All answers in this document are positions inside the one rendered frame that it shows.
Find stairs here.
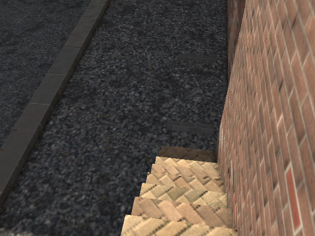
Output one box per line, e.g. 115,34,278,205
120,146,238,236

